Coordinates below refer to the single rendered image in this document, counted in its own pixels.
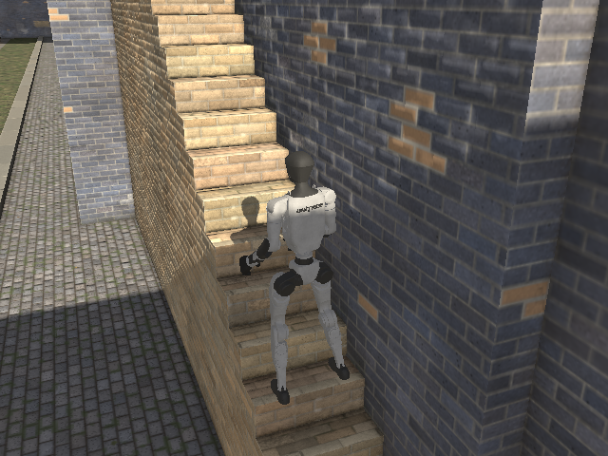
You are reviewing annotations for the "stairs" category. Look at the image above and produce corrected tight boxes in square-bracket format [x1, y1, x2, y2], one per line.
[110, 0, 384, 456]

